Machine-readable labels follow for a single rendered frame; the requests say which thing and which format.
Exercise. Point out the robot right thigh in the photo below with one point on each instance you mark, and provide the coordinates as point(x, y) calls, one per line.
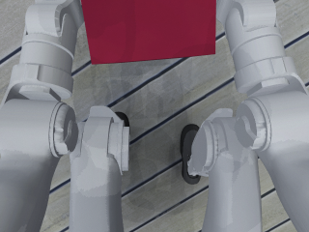
point(234, 198)

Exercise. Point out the carton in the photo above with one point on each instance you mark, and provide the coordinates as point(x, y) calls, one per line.
point(123, 31)

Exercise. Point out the robot right forearm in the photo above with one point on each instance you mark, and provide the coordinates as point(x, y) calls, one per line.
point(255, 41)

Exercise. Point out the robot left forearm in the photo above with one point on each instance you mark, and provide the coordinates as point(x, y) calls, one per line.
point(47, 52)

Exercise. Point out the left robot upper arm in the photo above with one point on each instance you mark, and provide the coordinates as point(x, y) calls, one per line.
point(34, 135)

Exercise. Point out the right robot foot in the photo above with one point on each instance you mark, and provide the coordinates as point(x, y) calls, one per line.
point(187, 136)

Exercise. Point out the right robot upper arm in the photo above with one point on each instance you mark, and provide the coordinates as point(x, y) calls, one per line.
point(276, 127)

